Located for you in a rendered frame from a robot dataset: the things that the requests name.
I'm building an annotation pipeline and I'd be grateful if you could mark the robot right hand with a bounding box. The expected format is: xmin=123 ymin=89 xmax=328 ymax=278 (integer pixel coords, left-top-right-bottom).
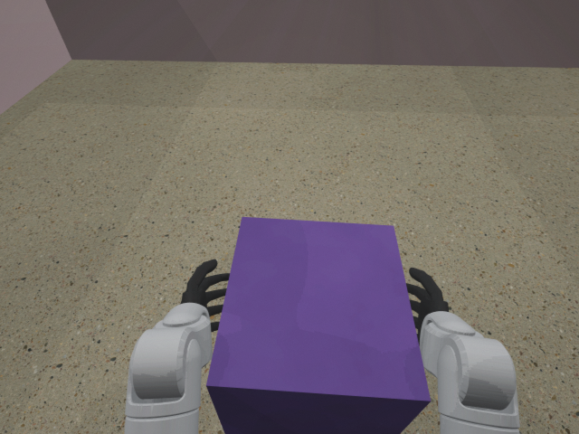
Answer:
xmin=406 ymin=268 xmax=449 ymax=346

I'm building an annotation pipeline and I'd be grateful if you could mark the robot left hand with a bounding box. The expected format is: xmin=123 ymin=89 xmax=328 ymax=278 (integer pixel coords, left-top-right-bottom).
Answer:
xmin=181 ymin=259 xmax=230 ymax=332

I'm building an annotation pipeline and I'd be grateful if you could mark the robot left forearm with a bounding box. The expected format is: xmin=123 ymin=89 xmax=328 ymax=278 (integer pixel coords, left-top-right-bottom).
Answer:
xmin=124 ymin=303 xmax=213 ymax=434

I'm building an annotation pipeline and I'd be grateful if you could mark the robot right forearm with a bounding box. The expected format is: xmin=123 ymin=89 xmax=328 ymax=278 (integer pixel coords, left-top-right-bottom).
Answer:
xmin=420 ymin=311 xmax=520 ymax=434

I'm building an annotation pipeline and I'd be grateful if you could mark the carton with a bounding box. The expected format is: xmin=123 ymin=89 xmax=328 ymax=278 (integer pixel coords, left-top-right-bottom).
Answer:
xmin=206 ymin=217 xmax=431 ymax=434

